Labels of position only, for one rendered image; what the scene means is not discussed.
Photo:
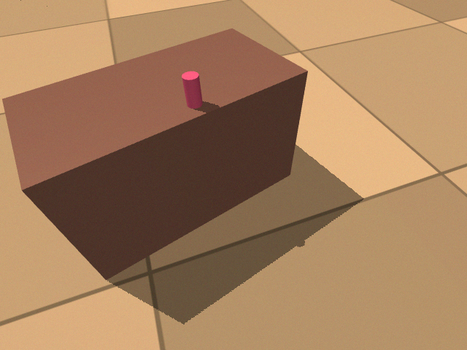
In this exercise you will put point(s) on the can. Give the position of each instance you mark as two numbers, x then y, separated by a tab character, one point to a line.
192	89

